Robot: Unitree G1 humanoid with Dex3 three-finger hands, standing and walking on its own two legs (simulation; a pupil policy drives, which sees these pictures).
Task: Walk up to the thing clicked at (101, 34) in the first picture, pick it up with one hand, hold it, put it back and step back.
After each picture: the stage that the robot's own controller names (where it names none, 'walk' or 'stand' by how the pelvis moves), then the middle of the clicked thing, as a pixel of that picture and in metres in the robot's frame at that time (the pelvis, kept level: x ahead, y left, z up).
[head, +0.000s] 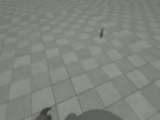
stand; (101, 33) +2.07 -0.24 -0.65
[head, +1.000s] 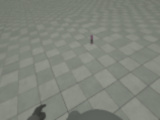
walk; (91, 39) +1.93 +0.11 -0.63
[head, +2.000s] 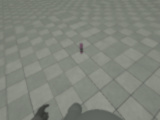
walk; (81, 48) +1.35 +0.28 -0.65
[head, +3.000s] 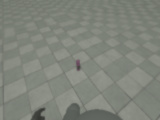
walk; (78, 65) +0.88 +0.24 -0.64
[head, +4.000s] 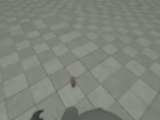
walk; (73, 82) +0.54 +0.21 -0.63
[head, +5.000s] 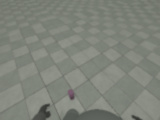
stand; (71, 95) +0.37 +0.22 -0.64
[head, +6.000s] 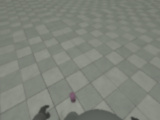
stand; (72, 98) +0.35 +0.19 -0.65
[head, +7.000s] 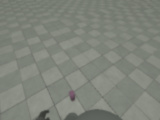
stand; (72, 96) +0.38 +0.20 -0.66
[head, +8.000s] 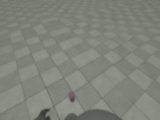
stand; (71, 97) +0.36 +0.21 -0.66
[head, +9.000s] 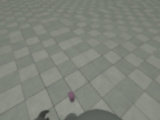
stand; (71, 97) +0.36 +0.21 -0.66
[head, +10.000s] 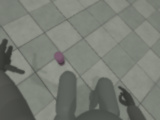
go down; (60, 59) +0.42 +0.26 -0.31
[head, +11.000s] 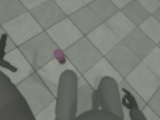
go down; (60, 57) +0.42 +0.27 -0.27
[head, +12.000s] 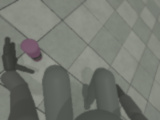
close in; (34, 52) +0.38 +0.32 -0.16
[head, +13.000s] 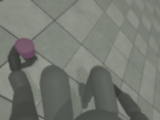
close; (28, 53) +0.39 +0.32 -0.15
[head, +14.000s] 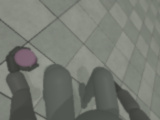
lift; (29, 59) +0.33 +0.32 -0.15
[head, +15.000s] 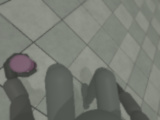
lift; (27, 65) +0.29 +0.34 -0.15
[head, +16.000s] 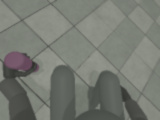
lift; (26, 64) +0.29 +0.38 -0.09
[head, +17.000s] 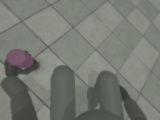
lift; (28, 62) +0.31 +0.37 -0.09
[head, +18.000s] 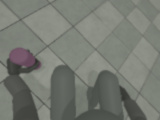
lift; (29, 61) +0.31 +0.37 -0.10
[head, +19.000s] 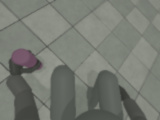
lift; (31, 62) +0.31 +0.36 -0.11
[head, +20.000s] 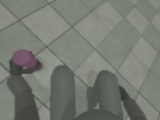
lift; (31, 62) +0.31 +0.36 -0.11
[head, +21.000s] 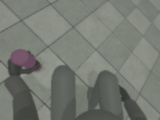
lift; (30, 63) +0.30 +0.37 -0.11
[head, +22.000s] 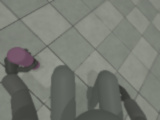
lift; (28, 61) +0.31 +0.38 -0.11
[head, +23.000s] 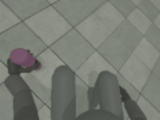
lift; (30, 61) +0.31 +0.37 -0.11
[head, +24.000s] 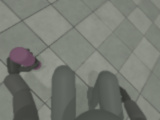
lift; (29, 61) +0.32 +0.37 -0.11
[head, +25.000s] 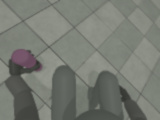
lift; (31, 62) +0.31 +0.37 -0.12
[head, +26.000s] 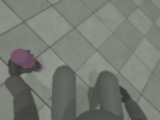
lift; (30, 63) +0.31 +0.37 -0.12
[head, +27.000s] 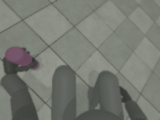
lift; (27, 60) +0.31 +0.39 -0.11
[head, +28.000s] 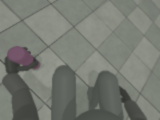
lift; (28, 60) +0.32 +0.38 -0.12
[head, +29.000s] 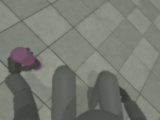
lift; (30, 61) +0.32 +0.38 -0.12
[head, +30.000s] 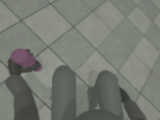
lift; (30, 62) +0.31 +0.37 -0.13
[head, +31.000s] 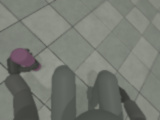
lift; (29, 62) +0.31 +0.37 -0.13
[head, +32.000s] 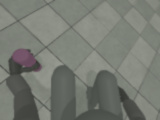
lift; (30, 62) +0.31 +0.37 -0.14
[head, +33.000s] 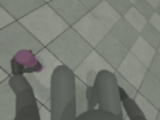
lift; (32, 63) +0.32 +0.36 -0.15
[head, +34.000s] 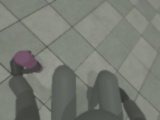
lift; (32, 64) +0.31 +0.36 -0.14
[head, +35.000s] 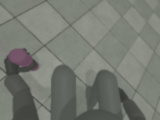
lift; (27, 62) +0.31 +0.38 -0.15
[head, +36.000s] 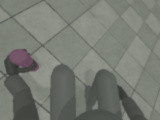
lift; (27, 62) +0.31 +0.37 -0.15
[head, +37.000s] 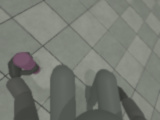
lift; (30, 65) +0.30 +0.36 -0.16
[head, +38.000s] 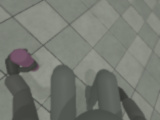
lift; (28, 62) +0.31 +0.37 -0.16
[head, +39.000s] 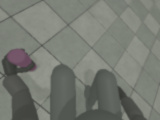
lift; (25, 62) +0.31 +0.38 -0.16
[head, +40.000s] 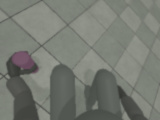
lift; (28, 64) +0.30 +0.36 -0.16
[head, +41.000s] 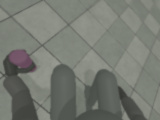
lift; (26, 63) +0.30 +0.38 -0.16
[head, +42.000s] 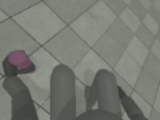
lift; (25, 64) +0.30 +0.38 -0.16
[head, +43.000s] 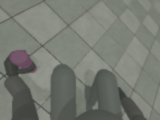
lift; (26, 64) +0.30 +0.38 -0.16
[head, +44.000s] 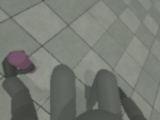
lift; (25, 64) +0.30 +0.38 -0.16
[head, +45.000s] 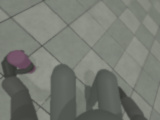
lift; (25, 64) +0.30 +0.38 -0.15
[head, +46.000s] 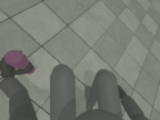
lift; (23, 64) +0.30 +0.39 -0.15
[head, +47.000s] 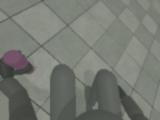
lift; (22, 64) +0.29 +0.39 -0.15
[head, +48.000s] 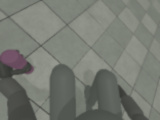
lift; (21, 64) +0.29 +0.40 -0.15
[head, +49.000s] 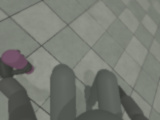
lift; (22, 64) +0.29 +0.39 -0.15
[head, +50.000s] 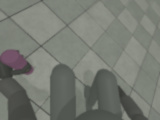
lift; (21, 64) +0.29 +0.40 -0.15
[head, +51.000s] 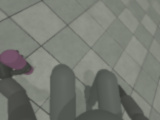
lift; (21, 64) +0.29 +0.40 -0.15
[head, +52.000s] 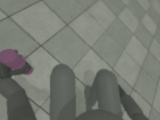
lift; (20, 64) +0.29 +0.40 -0.15
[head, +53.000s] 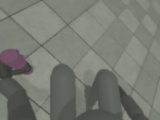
lift; (21, 64) +0.29 +0.40 -0.15
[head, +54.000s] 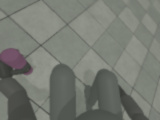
lift; (20, 64) +0.29 +0.40 -0.15
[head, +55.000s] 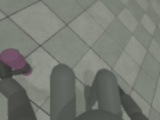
lift; (20, 64) +0.29 +0.40 -0.15
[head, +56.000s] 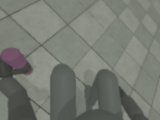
lift; (21, 64) +0.29 +0.40 -0.15
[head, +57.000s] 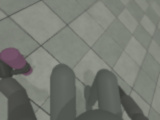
lift; (20, 64) +0.29 +0.40 -0.15
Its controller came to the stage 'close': yes
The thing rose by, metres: 0.09
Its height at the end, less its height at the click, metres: +0.00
